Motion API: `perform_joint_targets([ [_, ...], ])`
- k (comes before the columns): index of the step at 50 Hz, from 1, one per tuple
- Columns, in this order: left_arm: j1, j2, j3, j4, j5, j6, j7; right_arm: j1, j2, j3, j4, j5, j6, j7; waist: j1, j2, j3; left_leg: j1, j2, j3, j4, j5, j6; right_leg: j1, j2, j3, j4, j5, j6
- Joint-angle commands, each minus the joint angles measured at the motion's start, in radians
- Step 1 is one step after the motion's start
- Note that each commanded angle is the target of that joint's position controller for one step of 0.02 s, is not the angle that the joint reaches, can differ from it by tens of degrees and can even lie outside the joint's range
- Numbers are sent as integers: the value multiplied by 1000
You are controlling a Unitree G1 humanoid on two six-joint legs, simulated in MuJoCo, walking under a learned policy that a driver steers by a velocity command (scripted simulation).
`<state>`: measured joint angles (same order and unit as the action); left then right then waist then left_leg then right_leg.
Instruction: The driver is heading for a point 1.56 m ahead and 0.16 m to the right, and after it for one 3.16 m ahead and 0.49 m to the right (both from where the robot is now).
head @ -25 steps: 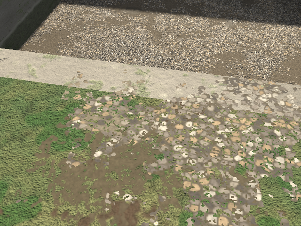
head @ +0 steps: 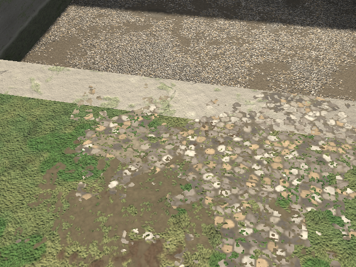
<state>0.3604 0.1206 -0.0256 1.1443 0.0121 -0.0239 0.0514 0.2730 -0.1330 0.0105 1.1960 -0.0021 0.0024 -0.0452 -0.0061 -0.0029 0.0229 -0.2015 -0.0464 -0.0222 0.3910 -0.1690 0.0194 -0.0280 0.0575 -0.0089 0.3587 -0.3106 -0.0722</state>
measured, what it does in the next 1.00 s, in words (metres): walks ahead: left foot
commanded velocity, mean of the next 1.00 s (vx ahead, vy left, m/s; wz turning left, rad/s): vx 0.33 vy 0.00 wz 0.00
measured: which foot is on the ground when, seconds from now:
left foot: down 0.00-0.18, up 0.20-0.48, down 0.50-1.00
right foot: down 0.00-0.50, up 0.52-1.00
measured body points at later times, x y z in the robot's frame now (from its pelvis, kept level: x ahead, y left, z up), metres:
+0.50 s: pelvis +0.11 +0.04 -0.02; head +0.14 +0.05 +0.43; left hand -0.05 +0.26 -0.16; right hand +0.25 -0.20 -0.15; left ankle +0.20 +0.13 -0.74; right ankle -0.07 -0.07 -0.74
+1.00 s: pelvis +0.38 +0.05 -0.02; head +0.42 +0.05 +0.43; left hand +0.58 +0.26 -0.13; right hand +0.27 -0.17 -0.16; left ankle +0.21 +0.13 -0.74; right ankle +0.54 -0.04 -0.73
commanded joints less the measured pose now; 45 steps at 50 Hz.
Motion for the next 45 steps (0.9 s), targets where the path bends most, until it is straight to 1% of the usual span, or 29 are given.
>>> perform_joint_targets([
  [1, 98, 70, 9, 1, 0, -3, 2, 65, -65, -6, -3, 0, -2, -2, 0, -12, 62, 41, 114, -102, -26, 150, 29, -110, -156, 107, -71, 277, 1],
  [5, 106, 68, 8, 2, 0, -3, 3, 71, -62, -4, -1, 1, -2, -3, 0, -13, 63, 37, 114, -98, -21, 147, 26, -107, -157, 108, -72, 296, 2],
  [6, 117, 66, 7, 5, 1, -4, 2, 74, -56, -2, 1, 0, -1, -3, 5, -14, 46, 39, 106, -93, -21, 93, 27, -98, -152, 111, -89, 210, -2],
  [7, 127, 76, 12, 6, 4, -3, 1, 62, -58, -3, -5, -3, 1, -2, 14, -22, 58, 17, 88, -79, 0, 21, 29, -103, -147, 125, -112, 76, -13],
  [8, 144, 105, 25, 8, 4, 1, -1, 43, -65, -7, -18, -6, 2, 1, 26, -52, 80, -37, 54, -46, 59, -80, 34, -104, -155, 162, -140, -104, -38],
  [9, 162, 134, 38, 7, 3, 6, -2, 14, -72, -12, -37, -15, 2, 7, 44, -102, 119, -132, 15, 1, 142, -186, 37, -97, -194, 235, -181, -283, -78],
  [10, 183, 148, 47, 8, 1, 9, -4, -24, -77, -15, -62, -26, 0, 15, 60, -126, 177, -239, 2, 44, 213, -246, 40, -95, -257, 311, -228, -404, -122],
  [11, 206, 149, 52, 12, 3, 7, -6, -65, -73, -15, -91, -35, -6, 23, 77, -127, 231, -324, 29, 68, 286, -263, 41, -91, -317, 372, -262, -438, -162],
  [12, 231, 142, 55, 17, 10, 1, -8, -103, -76, -19, -118, -37, -15, 29, 87, -108, 265, -410, 60, 68, 362, -275, 41, -65, -355, 408, -280, -397, -191],
  [13, 250, 142, 59, 22, 16, -8, -10, -123, -81, -23, -138, -38, -25, 35, 84, -77, 274, -488, 82, 62, 419, -275, 40, -14, -369, 413, -279, -319, -206],
  [16, 256, 146, 64, 17, 16, -38, -15, -146, -91, -38, -176, -29, -55, 50, 65, -40, 224, -559, 103, 65, 459, -221, 32, 110, -341, 328, -245, -24, -197],
  [19, 246, 154, 64, 8, 16, -54, -16, -209, -91, -46, -230, -20, -61, 64, 57, -70, 186, -486, 79, 102, 391, -167, 35, 90, -302, 229, -199, 226, -173],
  [21, 233, 168, 66, 2, 16, -60, -18, -218, -85, -47, -257, -13, -59, 68, 43, -95, 168, -379, 56, 126, 326, -129, 51, 34, -288, 178, -161, 357, -152],
  [22, 205, 174, 66, -6, 14, -64, -21, -181, -86, -50, -254, -8, -58, 67, 17, -105, 151, -269, 33, 144, 284, -106, 64, -22, -276, 143, -125, 453, -134],
  [23, 176, 183, 65, -15, 10, -68, -24, -99, -92, -58, -233, -3, -58, 63, -26, -108, 116, -112, -3, 165, 243, -71, 77, -85, -261, 108, -50, 600, -113],
  [24, 163, 189, 63, -17, 6, -72, -28, 33, -113, -73, -189, -1, -60, 56, -87, -76, 52, 73, -36, 181, 186, -26, 93, -133, -229, 61, 96, 718, -88],
  [25, 170, 186, 59, -18, 4, -78, -35, 179, -162, -96, -144, -8, -66, 46, -144, -41, -30, 274, -8, 135, 143, -52, 115, -222, -182, 12, 299, 696, -60],
  [26, 187, 123, 40, -52, -9, -80, -45, 345, -268, -124, -130, -33, -72, 36, -190, 106, -154, 480, 279, -264, 8, -360, 189, -424, -96, -46, 649, 351, -18],
  [27, 203, 89, 41, -75, -5, -77, -51, 342, -301, -123, -126, -33, -62, 44, -146, 197, -190, 454, 466, -717, -212, -445, 279, -570, 26, 4, 921, -216, -14],
  [28, 115, 134, 55, -104, 9, -68, -55, 198, -265, -113, -146, -15, -56, 46, -75, 92, -45, 304, 430, -655, -227, -564, 259, -628, -64, 74, 985, -121, -37],
  [29, 53, 138, 58, -127, 14, -69, -64, 85, -213, -97, -180, -8, -62, 50, -43, 38, 46, 168, 401, -516, -237, -474, 235, -629, -107, 60, 945, -20, -44],
  [30, 41, 121, 59, -128, 14, -70, -66, 36, -179, -85, -190, -10, -73, 56, -9, 11, 79, 84, 346, -394, -255, -322, 206, -584, -136, 56, 889, 34, -44],
  [32, 93, 99, 62, -115, 26, -49, -72, 42, -122, -63, -176, -11, -90, 50, 43, 36, 70, 7, 274, -233, -266, -124, 172, -491, -158, 43, 813, 54, -20],
  [34, 70, 100, 68, -128, 24, -33, -78, 104, -127, -58, -153, -12, -103, 43, 52, 48, 73, 13, 252, -158, -272, 9, 177, -507, -156, 15, 776, 76, -4],
  [37, -77, 116, 76, -183, 23, -20, -84, 167, -143, -56, -141, -12, -108, 40, 34, 51, 105, 58, 243, -108, -305, 70, 188, -628, -169, -14, 686, 157, 19],
  [39, -189, 116, 76, -224, 20, -21, -87, 201, -133, -50, -139, -12, -109, 40, 11, 50, 121, 93, 233, -78, -309, 150, 190, -679, -168, -33, 586, 213, 33],
  [41, -283, 101, 70, -259, 15, -24, -89, 225, -127, -46, -138, -12, -112, 40, -8, 56, 124, 113, 216, -40, -299, 248, 183, -662, -150, -57, 457, 265, 40],
  [43, -351, 91, 65, -283, 9, -27, -90, 256, -131, -45, -132, -11, -115, 37, -26, 68, 119, 148, 215, -16, -287, 336, 176, -625, -126, -79, 352, 303, 35],
  [45, -397, 97, 65, -303, 8, -30, -90, 279, -139, -46, -125, -13, -116, 32, -36, 74, 118, 207, 230, -8, -269, 402, 175, -603, -108, -92, 280, 305, 18],
])
Velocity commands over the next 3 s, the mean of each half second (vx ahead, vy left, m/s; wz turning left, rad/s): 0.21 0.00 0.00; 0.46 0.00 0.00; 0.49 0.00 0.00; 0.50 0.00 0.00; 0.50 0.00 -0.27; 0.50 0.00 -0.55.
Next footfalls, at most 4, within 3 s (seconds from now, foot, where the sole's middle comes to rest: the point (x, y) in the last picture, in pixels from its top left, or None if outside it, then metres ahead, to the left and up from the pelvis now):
0.50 left None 0.24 0.13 -0.78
1.04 right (197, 251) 0.58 -0.03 -0.78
1.58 left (152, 185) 0.89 0.15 -0.78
2.16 right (186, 134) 1.19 0.00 -0.78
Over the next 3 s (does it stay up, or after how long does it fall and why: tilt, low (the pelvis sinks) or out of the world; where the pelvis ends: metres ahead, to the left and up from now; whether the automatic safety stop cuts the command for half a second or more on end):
stays up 1.32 0.05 -0.02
